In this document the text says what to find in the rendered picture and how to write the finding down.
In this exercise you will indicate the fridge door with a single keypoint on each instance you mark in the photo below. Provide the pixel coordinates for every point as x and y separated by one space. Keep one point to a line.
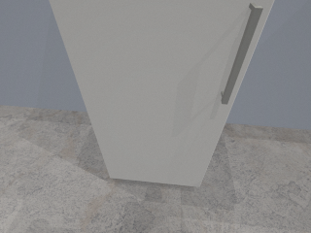
151 74

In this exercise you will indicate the handle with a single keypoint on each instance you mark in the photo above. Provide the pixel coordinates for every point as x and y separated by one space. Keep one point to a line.
247 37

